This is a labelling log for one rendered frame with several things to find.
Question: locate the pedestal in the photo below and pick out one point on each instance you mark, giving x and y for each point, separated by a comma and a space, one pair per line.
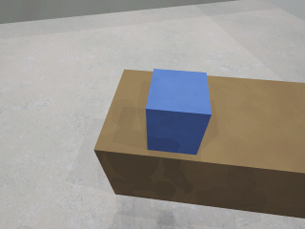
251, 157

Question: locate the carton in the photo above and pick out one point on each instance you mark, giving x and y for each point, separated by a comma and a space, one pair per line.
178, 111

